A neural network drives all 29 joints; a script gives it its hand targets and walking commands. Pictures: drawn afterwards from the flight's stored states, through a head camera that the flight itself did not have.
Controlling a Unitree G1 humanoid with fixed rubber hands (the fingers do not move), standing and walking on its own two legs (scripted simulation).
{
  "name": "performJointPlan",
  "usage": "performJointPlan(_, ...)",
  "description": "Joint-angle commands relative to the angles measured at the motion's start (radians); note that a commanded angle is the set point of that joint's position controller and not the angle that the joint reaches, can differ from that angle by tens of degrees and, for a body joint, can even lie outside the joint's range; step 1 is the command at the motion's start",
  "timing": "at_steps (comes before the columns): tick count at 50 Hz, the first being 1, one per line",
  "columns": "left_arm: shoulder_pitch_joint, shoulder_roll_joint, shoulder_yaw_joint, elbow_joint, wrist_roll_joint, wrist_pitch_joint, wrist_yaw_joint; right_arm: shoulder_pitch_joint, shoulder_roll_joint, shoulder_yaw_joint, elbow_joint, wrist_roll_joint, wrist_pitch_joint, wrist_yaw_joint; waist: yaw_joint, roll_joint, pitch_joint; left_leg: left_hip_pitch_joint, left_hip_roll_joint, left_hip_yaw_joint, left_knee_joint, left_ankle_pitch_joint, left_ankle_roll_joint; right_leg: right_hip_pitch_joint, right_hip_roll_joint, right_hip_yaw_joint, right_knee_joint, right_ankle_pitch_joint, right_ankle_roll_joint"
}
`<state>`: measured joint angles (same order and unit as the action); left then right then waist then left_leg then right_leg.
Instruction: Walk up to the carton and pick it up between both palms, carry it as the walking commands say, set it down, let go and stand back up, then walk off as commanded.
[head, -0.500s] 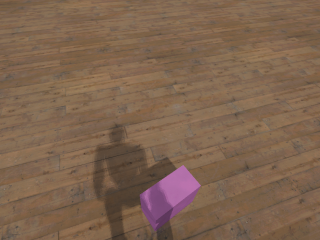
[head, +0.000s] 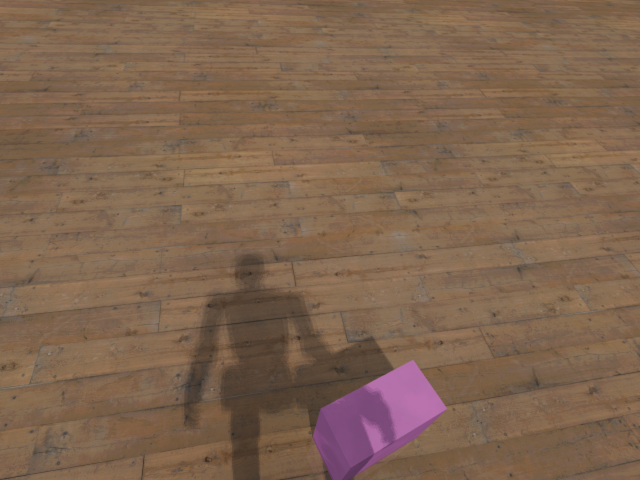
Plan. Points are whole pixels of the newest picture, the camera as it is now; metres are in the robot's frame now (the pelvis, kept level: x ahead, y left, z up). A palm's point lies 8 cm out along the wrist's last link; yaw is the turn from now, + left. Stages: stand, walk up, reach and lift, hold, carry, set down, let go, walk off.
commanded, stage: walk up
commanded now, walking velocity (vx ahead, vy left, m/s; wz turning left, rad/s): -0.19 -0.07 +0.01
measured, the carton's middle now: (374, 424) +0.38 -0.20 -0.63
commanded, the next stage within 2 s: none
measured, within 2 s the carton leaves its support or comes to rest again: neither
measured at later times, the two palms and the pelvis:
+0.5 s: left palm out of the picture -0.13 +0.20 -0.11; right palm out of the picture -0.06 -0.25 -0.14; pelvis -0.05 -0.03 +0.02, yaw -2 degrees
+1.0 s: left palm out of the picture -0.10 +0.22 -0.14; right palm out of the picture +0.12 -0.20 -0.12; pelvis +0.01 +0.02 +0.00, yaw -4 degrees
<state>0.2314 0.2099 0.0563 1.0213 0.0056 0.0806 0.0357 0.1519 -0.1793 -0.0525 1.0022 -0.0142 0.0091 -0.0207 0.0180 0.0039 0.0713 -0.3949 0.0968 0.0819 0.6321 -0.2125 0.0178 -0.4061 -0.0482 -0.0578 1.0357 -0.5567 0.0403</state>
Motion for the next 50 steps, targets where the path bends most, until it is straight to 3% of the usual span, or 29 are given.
performJointPlan(1, 0.115, 0.083, 0.017, -0.015, 0.005, 0.021, -0.011, 0.011, -0.191, -0.037, -0.085, 0.005, -0.003, -0.017, -0.008, 0.198, -0.139, 0.052, 0.212, -0.257, -0.363, 0.02, 0.094, -0.064, 0.007, 0.079, 0.237, 0.153, -0.016)
performJointPlan(5, 0.103, 0.076, 0.013, 0.001, 0.014, 0.01, -0.015, 0.051, -0.153, -0.023, -0.086, 0.005, -0.008, -0.014, -0.024, 0.124, -0.167, 0.17, 0.181, -0.241, -0.401, -0.132, 0.084, -0.087, 0.01, 0.075, 0.119, 0.216, -0.027)
performJointPlan(7, 0.125, 0.056, -0.005, 0.006, 0.006, 0.0, -0.022, 0.067, -0.124, -0.009, -0.07, 0.004, -0.01, -0.011, -0.013, 0.167, -0.195, 0.146, 0.114, -0.181, -0.443, -0.237, 0.058, 0.049, 0.033, 0.036, -0.119, 0.195, -0.039)
performJointPlan(9, 0.177, 0.053, -0.019, 0.03, 0.003, -0.004, -0.022, 0.104, -0.138, -0.019, -0.052, -0.006, -0.001, -0.01, -0.014, 0.265, -0.166, 0.101, 0.087, -0.175, -0.524, -0.247, 0.044, 0.192, 0.083, -0.048, -0.318, 0.107, -0.04)
performJointPlan(12, 0.298, 0.047, -0.03, 0.092, 0.003, -0.013, -0.011, 0.122, -0.149, -0.02, -0.043, -0.009, 0.024, -0.015, 0.013, 0.248, -0.113, 0.1, 0.08, -0.158, -0.535, -0.234, 0.002, 0.325, 0.102, -0.097, -0.577, 0.122, -0.049)
performJointPlan(14, 0.354, 0.051, -0.038, 0.131, 0.004, -0.027, -0.003, 0.137, -0.114, -0.017, -0.028, 0.002, 0.036, -0.015, 0.023, 0.095, -0.043, 0.103, 0.024, -0.115, -0.416, -0.198, -0.03, 0.343, 0.058, -0.071, -0.789, 0.196, -0.056)
performJointPlan(16, 0.222, 0.114, -0.018, 0.079, 0.016, -0.036, 0.009, 0.147, -0.06, 0.003, -0.026, 0.016, 0.033, -0.009, -0.001, -0.212, 0.094, 0.042, -0.053, -0.094, -0.2, -0.144, -0.021, 0.09, -0.156, 0.286, -0.917, -0.071, -0.121)
performJointPlan(17, 0.144, 0.11, -0.018, 0.042, 0.02, -0.042, 0.015, 0.129, -0.055, 0.004, -0.022, 0.006, 0.034, -0.006, -0.019, -0.259, 0.169, 0.038, -0.072, -0.034, -0.11, -0.088, -0.011, -0.044, -0.211, 0.341, -0.989, -0.153, -0.146)
performJointPlan(20, 0.055, 0.106, -0.032, 0.018, 0.017, -0.058, 0.013, 0.121, -0.099, -0.033, -0.035, -0.011, 0.049, -0.003, -0.058, -0.282, 0.182, 0.007, -0.082, -0.01, 0.246, -0.099, -0.041, -0.125, -0.191, 0.201, -0.987, -0.024, -0.149)
performJointPlan(22, 0.077, 0.048, -0.044, 0.027, 0.004, -0.088, 0.02, 0.162, -0.054, -0.01, 0.005, -0.012, 0.034, 0.004, -0.05, -0.171, 0.134, -0.012, -0.078, -0.012, 0.283, -0.042, -0.039, 0.028, -0.136, 0.121, -0.915, 0.217, -0.115)
performJointPlan(23, 0.14, 0.021, -0.052, 0.041, 0.0, -0.11, 0.017, 0.172, -0.031, 0.002, 0.026, -0.01, 0.03, 0.006, -0.028, -0.052, 0.092, -0.049, -0.062, -0.059, 0.206, -0.037, -0.023, 0.153, -0.158, 0.143, -0.866, 0.419, -0.088)
performJointPlan(24, 0.199, 0.023, -0.049, 0.063, -0.004, -0.122, 0.021, 0.164, -0.022, 0.004, 0.024, -0.008, 0.022, 0.005, -0.009, -0.024, 0.06, -0.075, -0.061, -0.068, 0.137, -0.074, -0.015, 0.268, -0.166, 0.144, -0.809, 0.646, -0.079)
performJointPlan(27, 0.343, 0.051, -0.044, 0.121, 0.002, -0.131, 0.029, 0.089, -0.027, 0.008, 0.003, -0.009, 0.007, -0.003, 0.052, -0.114, -0.017, -0.121, -0.078, -0.023, 0.039, -0.162, -0.034, 0.496, -0.2, 0.146, -0.676, 1.095, -0.096)
performJointPlan(28, 0.401, 0.059, -0.032, 0.143, 0.01, -0.131, 0.026, 0.041, -0.025, 0.01, -0.018, -0.008, -0.008, 0.005, 0.093, -0.187, -0.054, -0.176, -0.08, 0.009, 0.027, -0.174, -0.036, 0.571, -0.197, 0.151, -0.706, 0.851, -0.138)
performJointPlan(29, 0.45, 0.082, -0.021, 0.152, 0.013, -0.135, 0.024, -0.008, -0.043, -0.001, -0.027, -0.006, -0.008, 0.006, 0.129, -0.161, -0.04, -0.266, -0.086, -0.006, 0.061, -0.195, -0.035, 0.643, -0.255, 0.283, -0.754, 0.644, -0.161)
performJointPlan(30, 0.457, 0.094, -0.017, 0.151, 0.014, -0.137, 0.023, -0.027, -0.048, -0.005, -0.031, -0.008, -0.01, 0.005, 0.138, -0.14, -0.018, -0.311, -0.072, -0.031, 0.074, -0.207, -0.036, 0.682, -0.295, 0.35, -0.758, 0.639, -0.173)
performJointPlan(32, 0.435, 0.085, -0.018, 0.157, 0.019, -0.138, 0.024, -0.025, -0.025, 0.001, -0.025, -0.005, -0.024, 0.008, 0.126, -0.157, -0.029, -0.278, -0.077, -0.027, 0.061, -0.243, -0.038, 0.684, -0.275, 0.329, -0.728, 0.761, -0.175)
performJointPlan(34, 0.415, 0.083, -0.019, 0.163, 0.019, -0.141, 0.024, -0.036, -0.023, 0.003, -0.03, -0.007, -0.035, 0.011, 0.115, -0.183, -0.041, -0.24, -0.085, -0.015, 0.069, -0.242, -0.038, 0.65, -0.256, 0.286, -0.698, 0.929, -0.179)
performJointPlan(37, 0.39, 0.048, -0.03, 0.178, 0.014, -0.138, 0.021, -0.027, -0.001, 0.009, -0.028, -0.007, -0.039, 0.014, 0.091, -0.198, -0.03, -0.175, -0.093, 0.015, 0.038, -0.19, -0.036, 0.584, -0.196, 0.193, -0.699, 0.947, -0.182)
performJointPlan(39, 0.348, 0.028, -0.04, 0.182, 0.011, -0.13, 0.017, 0.002, 0.016, 0.013, -0.021, -0.005, -0.041, 0.011, 0.048, -0.191, -0.02, -0.035, -0.105, 0.075, -0.071, -0.118, -0.032, 0.469, -0.13, 0.087, -0.682, 0.942, -0.158)
performJointPlan(41, 0.312, 0.021, -0.048, 0.182, 0.006, -0.127, 0.015, 0.12, -0.003, -0.002, 0.022, -0.004, -0.041, 0.001, -0.027, -0.111, -0.067, 0.224, -0.108, 0.107, -0.212, 0.017, -0.016, 0.347, -0.088, 0.014, -0.561, 0.967, -0.127)
performJointPlan(42, 0.299, 0.004, -0.056, 0.17, 0.001, -0.127, 0.014, 0.228, -0.042, -0.019, 0.056, -0.006, -0.045, -0.011, -0.075, -0.061, -0.118, 0.436, -0.04, 0.015, -0.21, 0.119, 0.017, 0.194, -0.071, 0.021, -0.444, 0.922, -0.098)
performJointPlan(43, 0.287, -0.03, -0.061, 0.143, -0.001, -0.13, 0.011, 0.344, -0.139, -0.056, 0.07, -0.015, -0.044, -0.031, -0.118, 0.145, -0.172, 0.663, 0.198, -0.273, -0.183, 0.483, 0.085, -0.079, 0.007, 0.008, -0.239, 0.53, -0.042)
performJointPlan(44, 0.296, -0.017, -0.033, 0.138, -0.009, -0.117, 0.014, 0.359, -0.196, -0.061, 0.058, -0.014, -0.041, -0.039, -0.09, 0.281, -0.219, 0.663, 0.411, -0.479, -0.229, 0.755, 0.184, -0.141, 0.026, 0.034, -0.026, 0.008, -0.024)
performJointPlan(45, 0.267, -0.006, -0.032, 0.14, -0.009, -0.096, 0.017, 0.196, -0.149, -0.025, 0.048, -0.003, -0.026, -0.04, -0.046, 0.262, -0.16, 0.481, 0.369, -0.286, -0.19, 1.093, 0.226, -0.047, -0.016, 0.105, 0.05, -0.067, -0.018)
performJointPlan(46, 0.239, 0.019, -0.004, 0.139, -0.003, -0.075, 0.011, 0.17, -0.154, -0.033, 0.017, 0.0, -0.032, -0.04, -0.033, 0.146, -0.122, 0.413, 0.392, -0.279, -0.195, 1.078, 0.213, -0.065, -0.014, 0.113, 0.127, -0.047, -0.002)
performJointPlan(47, 0.181, 0.033, 0.013, 0.119, 0.008, -0.061, 0.001, 0.198, -0.176, -0.042, 0.026, 0.006, -0.028, -0.044, -0.024, 0.084, -0.076, 0.328, 0.39, -0.3, -0.236, 0.874, 0.183, -0.078, -0.024, 0.137, 0.172, 0.001, 0.004)
performJointPlan(49, 0.199, 0.001, 0.007, 0.119, 0.025, -0.025, -0.013, 0.149, -0.128, -0.04, 0.026, 0.002, -0.02, -0.049, -0.001, 0.068, 0.042, 0.105, 0.303, -0.191, -0.316, 0.475, 0.148, -0.037, -0.049, 0.095, 0.143, 0.114, -0.008)
performJointPlan(50, 0.218, -0.009, 0.009, 0.121, 0.025, -0.015, -0.013, 0.1, -0.114, -0.038, 0.004, 0.003, -0.017, -0.047, 0.018, 0.092, 0.054, 0.034, 0.279, -0.166, -0.341, 0.396, 0.141, -0.001, -0.037, 0.077, 0.13, 0.131, -0.002)
